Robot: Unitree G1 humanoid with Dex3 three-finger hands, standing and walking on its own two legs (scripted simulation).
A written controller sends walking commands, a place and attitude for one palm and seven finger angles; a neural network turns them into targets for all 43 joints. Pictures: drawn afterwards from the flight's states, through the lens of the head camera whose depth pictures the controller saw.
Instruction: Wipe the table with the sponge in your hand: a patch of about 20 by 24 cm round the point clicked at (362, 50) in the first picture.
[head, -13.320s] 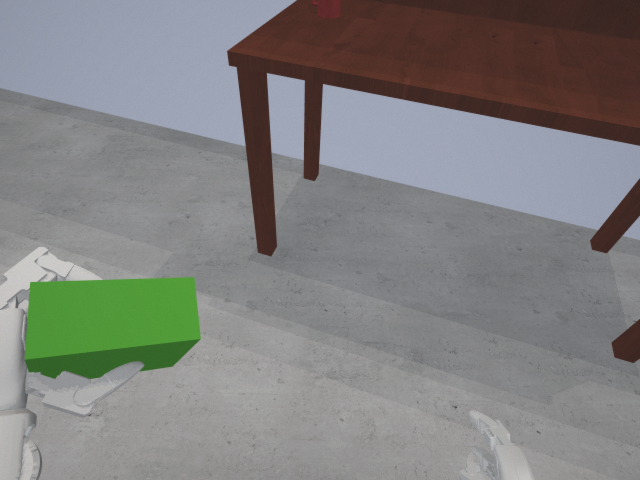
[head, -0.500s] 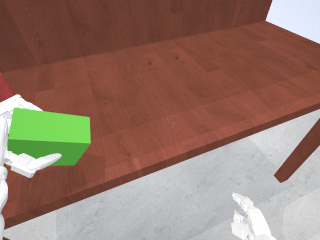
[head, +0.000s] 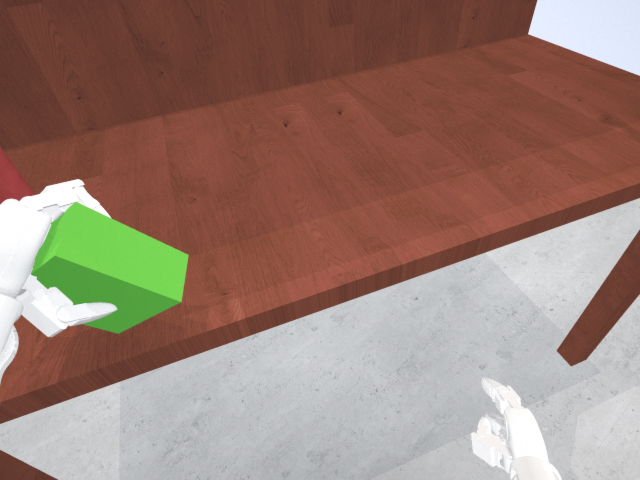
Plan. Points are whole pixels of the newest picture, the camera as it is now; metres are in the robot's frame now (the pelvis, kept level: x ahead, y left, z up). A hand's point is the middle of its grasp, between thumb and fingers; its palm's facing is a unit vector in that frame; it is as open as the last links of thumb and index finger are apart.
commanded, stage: turn the palm down, sponge in hand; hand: left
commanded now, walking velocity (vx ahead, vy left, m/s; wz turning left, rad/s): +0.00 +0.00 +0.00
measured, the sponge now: (118, 283) +0.26 +0.25 +0.16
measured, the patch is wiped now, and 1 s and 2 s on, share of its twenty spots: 0.00 0.00 0.00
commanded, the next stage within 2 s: move the sponge above the wiping area in 1.48 s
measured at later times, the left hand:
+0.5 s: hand (29, 240) +0.26 +0.31 +0.23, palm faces +0.34 -0.31 -0.89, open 10.2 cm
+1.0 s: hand out of the picture +0.25 +0.33 +0.29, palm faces +0.43 -0.09 -0.90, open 10.2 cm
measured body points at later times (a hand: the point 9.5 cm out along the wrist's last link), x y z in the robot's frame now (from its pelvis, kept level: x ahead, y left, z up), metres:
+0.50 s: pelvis +0.02 +0.04 +0.01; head +0.00 +0.00 +0.46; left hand +0.23 +0.33 +0.28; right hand +0.28 -0.16 -0.05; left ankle +0.05 +0.13 -0.72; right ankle +0.02 -0.04 -0.72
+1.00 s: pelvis -0.01 +0.05 +0.02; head -0.04 +0.00 +0.46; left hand +0.22 +0.33 +0.34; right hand +0.28 -0.11 -0.04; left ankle +0.05 +0.13 -0.72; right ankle +0.02 -0.04 -0.72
